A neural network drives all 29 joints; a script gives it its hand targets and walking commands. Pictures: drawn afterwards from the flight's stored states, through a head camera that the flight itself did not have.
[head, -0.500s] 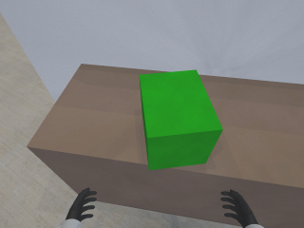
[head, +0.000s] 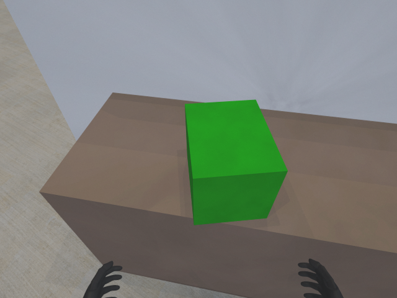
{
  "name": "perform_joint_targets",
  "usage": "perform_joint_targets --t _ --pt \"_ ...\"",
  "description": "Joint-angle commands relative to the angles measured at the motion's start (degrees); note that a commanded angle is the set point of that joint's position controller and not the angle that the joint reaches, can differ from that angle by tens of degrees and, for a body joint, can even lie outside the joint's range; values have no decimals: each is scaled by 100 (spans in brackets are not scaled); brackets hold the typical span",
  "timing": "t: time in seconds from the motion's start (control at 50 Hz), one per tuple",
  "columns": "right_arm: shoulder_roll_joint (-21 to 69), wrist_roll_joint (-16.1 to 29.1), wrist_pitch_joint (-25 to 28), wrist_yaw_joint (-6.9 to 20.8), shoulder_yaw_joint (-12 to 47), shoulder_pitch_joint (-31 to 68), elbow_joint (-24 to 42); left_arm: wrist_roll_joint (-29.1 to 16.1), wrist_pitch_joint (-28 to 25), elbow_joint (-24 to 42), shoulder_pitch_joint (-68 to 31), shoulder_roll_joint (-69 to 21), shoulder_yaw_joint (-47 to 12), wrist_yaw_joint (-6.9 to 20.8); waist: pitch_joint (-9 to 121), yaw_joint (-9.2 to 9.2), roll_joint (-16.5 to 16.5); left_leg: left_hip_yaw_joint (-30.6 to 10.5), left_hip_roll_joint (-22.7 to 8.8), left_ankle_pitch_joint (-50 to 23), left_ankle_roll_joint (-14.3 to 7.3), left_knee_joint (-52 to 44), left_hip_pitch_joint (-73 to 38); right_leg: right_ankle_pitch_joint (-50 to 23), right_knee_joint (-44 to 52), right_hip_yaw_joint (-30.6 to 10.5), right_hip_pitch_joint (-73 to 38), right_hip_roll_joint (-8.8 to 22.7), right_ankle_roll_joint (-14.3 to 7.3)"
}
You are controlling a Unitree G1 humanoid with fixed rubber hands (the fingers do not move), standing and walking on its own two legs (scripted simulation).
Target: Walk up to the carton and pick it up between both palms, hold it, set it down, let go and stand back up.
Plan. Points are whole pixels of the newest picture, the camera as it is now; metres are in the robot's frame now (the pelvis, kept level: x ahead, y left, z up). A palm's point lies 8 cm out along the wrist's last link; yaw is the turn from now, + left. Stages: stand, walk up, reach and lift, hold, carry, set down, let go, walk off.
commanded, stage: stand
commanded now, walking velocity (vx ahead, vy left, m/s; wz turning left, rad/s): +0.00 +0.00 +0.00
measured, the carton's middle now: (225, 160) +0.44 -0.05 +0.00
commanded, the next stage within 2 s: none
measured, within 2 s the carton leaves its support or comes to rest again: neither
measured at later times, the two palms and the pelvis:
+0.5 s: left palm out of the picture +0.03 +0.27 -0.12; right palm out of the picture +0.03 -0.23 -0.11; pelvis -0.03 +0.02 +0.00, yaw +1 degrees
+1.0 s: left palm out of the picture -0.02 +0.28 -0.13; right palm out of the picture +0.02 -0.23 -0.12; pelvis -0.03 +0.03 +0.00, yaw +2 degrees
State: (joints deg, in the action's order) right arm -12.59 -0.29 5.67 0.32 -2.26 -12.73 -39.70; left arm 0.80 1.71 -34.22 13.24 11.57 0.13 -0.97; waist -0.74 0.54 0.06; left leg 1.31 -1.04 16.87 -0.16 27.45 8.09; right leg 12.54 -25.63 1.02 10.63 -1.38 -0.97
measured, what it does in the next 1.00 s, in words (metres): stands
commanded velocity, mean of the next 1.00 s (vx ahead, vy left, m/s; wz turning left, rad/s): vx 0.00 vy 0.00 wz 0.00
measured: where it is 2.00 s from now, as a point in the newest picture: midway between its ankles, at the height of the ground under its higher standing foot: outside the picture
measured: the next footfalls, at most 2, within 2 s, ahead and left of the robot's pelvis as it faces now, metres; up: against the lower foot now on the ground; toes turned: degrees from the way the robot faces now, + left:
none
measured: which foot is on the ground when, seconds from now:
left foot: down 0.00-1.00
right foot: down 0.00-1.00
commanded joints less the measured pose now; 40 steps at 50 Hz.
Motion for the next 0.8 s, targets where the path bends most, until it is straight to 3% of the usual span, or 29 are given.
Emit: perform_joint_targets --t 0.0,0.34,0.52,0.6,0.62,0.78 --pt "-757 11 -132 -88 -170 -290 445 53 -409 171 -58 693 318 19 216 -94 116 -493 -492 -957 -130 -225 187 -1057 408 -677 87 671 -17" --pt "-948 5 -233 -99 -62 -1009 348 46 -386 -596 467 885 237 65 -240 -26 -37 -756 -438 150 -184 -620 995 64 353 -597 29 642 33" --pt "-996 15 -275 -109 -36 -1173 300 48 -359 -876 662 892 155 54 -407 -7 -106 -941 -448 764 -208 -890 1322 297 223 -550 60 600 89" --pt "-994 15 -287 -115 -29 -1221 269 44 -357 -969 727 896 130 44 -403 -16 -100 -972 -445 760 -211 -914 1298 280 202 -547 100 603 98" --pt "-991 2 -297 -117 -9 -1220 227 61 -350 -1022 807 891 124 31 -596 -2 -233 -999 -419 622 -201 -931 1354 218 217 -567 139 620 123" --pt "-988 12 -318 -137 14 -1286 103 28 -338 -1203 921 914 92 -15 -366 -36 -61 -999 -418 128 -185 -865 1030 21 226 -552 103 664 123"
